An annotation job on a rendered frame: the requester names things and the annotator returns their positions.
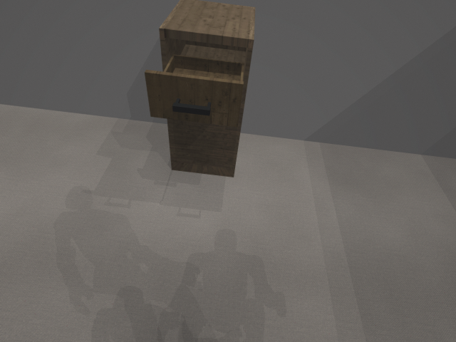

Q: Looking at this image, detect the handle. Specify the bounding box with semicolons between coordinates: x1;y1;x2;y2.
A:
172;98;211;115

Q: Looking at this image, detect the cabinet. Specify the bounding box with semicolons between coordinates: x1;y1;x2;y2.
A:
159;0;256;177

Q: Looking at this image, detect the drawer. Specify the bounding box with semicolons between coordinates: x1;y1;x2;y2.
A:
145;54;244;127

